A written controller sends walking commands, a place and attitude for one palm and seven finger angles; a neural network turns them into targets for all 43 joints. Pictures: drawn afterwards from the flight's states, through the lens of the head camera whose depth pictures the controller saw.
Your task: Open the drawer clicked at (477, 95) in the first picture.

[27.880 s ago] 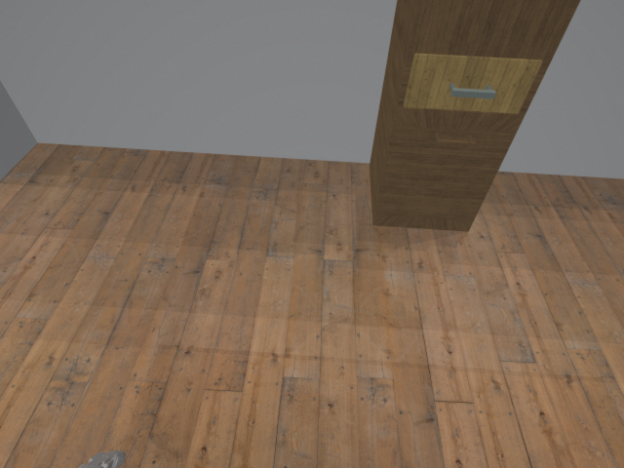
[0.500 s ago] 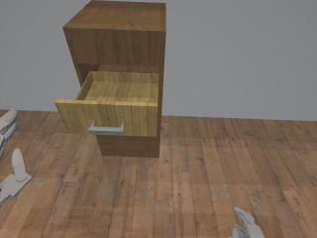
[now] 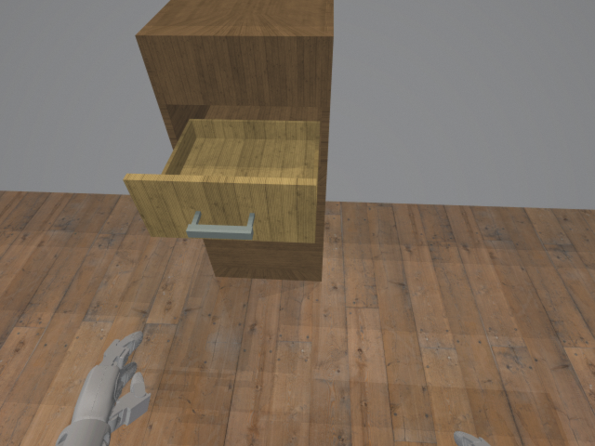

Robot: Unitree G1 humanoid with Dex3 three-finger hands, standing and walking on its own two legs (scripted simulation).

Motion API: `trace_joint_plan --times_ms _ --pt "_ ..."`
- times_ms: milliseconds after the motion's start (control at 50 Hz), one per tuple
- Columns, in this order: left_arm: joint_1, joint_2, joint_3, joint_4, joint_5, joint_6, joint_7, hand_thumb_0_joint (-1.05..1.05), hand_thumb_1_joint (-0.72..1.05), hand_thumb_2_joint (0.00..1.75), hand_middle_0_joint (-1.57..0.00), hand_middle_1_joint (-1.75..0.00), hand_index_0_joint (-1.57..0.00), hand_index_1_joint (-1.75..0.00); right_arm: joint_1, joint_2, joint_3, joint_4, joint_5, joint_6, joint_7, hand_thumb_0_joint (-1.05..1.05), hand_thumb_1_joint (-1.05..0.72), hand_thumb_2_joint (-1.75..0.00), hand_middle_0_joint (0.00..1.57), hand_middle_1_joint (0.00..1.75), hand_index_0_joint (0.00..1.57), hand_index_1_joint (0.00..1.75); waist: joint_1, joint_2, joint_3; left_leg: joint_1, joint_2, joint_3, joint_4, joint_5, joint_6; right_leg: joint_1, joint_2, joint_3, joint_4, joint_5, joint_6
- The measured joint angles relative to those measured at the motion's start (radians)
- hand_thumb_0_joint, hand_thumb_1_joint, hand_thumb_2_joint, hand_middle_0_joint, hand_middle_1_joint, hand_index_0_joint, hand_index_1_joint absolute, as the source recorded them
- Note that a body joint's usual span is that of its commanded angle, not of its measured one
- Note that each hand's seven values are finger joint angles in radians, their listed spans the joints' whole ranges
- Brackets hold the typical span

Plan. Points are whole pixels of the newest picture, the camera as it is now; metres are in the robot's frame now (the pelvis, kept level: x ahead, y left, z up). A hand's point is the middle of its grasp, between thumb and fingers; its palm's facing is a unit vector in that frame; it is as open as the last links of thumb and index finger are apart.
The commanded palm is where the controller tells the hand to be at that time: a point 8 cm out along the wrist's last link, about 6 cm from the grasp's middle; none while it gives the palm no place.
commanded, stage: let the arm hang, fingers relaxed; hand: left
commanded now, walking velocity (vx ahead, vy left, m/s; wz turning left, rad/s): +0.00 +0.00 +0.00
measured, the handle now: (222, 224) +0.55 +0.18 -0.08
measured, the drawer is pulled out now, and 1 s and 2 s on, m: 0.29 0.29 0.29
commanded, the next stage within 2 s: look to check the result in 0.94 s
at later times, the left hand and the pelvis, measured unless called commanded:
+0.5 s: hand out of the picture -0.01 +0.20 -0.15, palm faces -0.01 -0.97 -0.25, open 7.3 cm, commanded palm none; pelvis +0.00 +0.01 +0.02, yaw -3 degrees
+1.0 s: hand out of the picture +0.00 +0.17 -0.16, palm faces -0.02 -0.98 -0.18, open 7.3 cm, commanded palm none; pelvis +0.00 +0.01 +0.02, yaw -3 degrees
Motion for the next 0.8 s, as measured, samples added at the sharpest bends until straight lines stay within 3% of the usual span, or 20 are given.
trace_joint_plan --times_ms 80,120,140,220,320,500,800 --pt "-0.008 -0.079 -0.074 0.328 -0.006 0.065 -0.013 0.01 0.91 0.90 -0.20 -0.30 -0.20 -0.30 0.019 0.042 0.026 0.038 -0.007 0.019 -0.007 0.01 -0.91 -0.90 0.20 0.30 0.20 0.30 -0.009 -0.049 0.044 0.052 0.005 0.017 -0.043 0.016 0.002 0.042 0.008 0.017 -0.035 0.017 0.003" --pt "0.003 -0.112 -0.096 0.438 -0.016 0.066 -0.015 0.01 0.91 0.90 -0.20 -0.30 -0.20 -0.30 0.032 0.062 0.037 0.067 -0.005 0.024 -0.015 0.01 -0.91 -0.90 0.20 0.30 0.20 0.30 -0.003 -0.070 0.068 0.074 0.014 0.019 -0.071 0.029 0.000 0.068 0.018 0.018 -0.074 0.039 0.001" --pt "0.001 -0.118 -0.073 0.469 -0.029 0.054 0.001 -0.01 0.95 0.90 -0.20 -0.30 -0.20 -0.30 0.043 0.072 0.040 0.082 -0.003 0.026 -0.020 0.01 -0.91 -0.90 0.20 0.30 0.20 0.30 0.003 -0.078 0.079 0.079 0.018 0.016 -0.082 0.036 -0.002 0.079 0.023 0.014 -0.096 0.051 -0.001" --pt "-0.009 -0.081 -0.066 0.579 -0.023 0.032 -0.004 -0.04 1.00 0.90 -0.21 -0.30 -0.21 -0.30 0.073 0.092 0.041 0.151 -0.001 0.039 -0.034 0.00 -0.91 -0.90 0.20 0.30 0.20 0.30 0.034 -0.081 0.103 0.097 0.029 0.010 -0.127 0.064 -0.005 0.114 0.036 0.007 -0.174 0.095 -0.005" --pt "0.012 -0.070 -0.074 0.700 -0.021 0.025 -0.010 -0.02 0.96 0.90 -0.21 -0.30 -0.20 -0.30 0.098 0.082 0.029 0.208 0.004 0.041 -0.043 0.00 -0.91 -0.90 0.20 0.30 0.20 0.30 0.035 -0.039 0.101 0.121 0.027 0.019 -0.166 0.081 0.002 0.140 0.036 0.016 -0.225 0.123 0.002" --pt "0.013 -0.087 -0.087 0.809 -0.024 0.009 -0.001 0.00 0.92 0.90 -0.20 -0.30 -0.20 -0.30 0.107 0.099 0.031 0.279 0.010 0.027 -0.048 0.00 -0.91 -0.90 0.20 0.30 0.20 0.30 0.028 -0.003 0.090 0.162 0.014 0.039 -0.217 0.103 0.010 0.160 0.026 0.037 -0.241 0.131 0.011" --pt "-0.030 -0.135 -0.091 0.844 -0.021 -0.004 0.004 0.01 0.93 0.90 -0.20 -0.30 -0.20 -0.30 0.122 0.143 0.030 0.331 0.008 0.016 -0.051 0.00 -0.91 -0.90 0.20 0.30 0.20 0.30 0.019 -0.027 0.072 0.170 0.015 0.049 -0.230 0.110 0.007 0.158 0.029 0.046 -0.243 0.136 0.009"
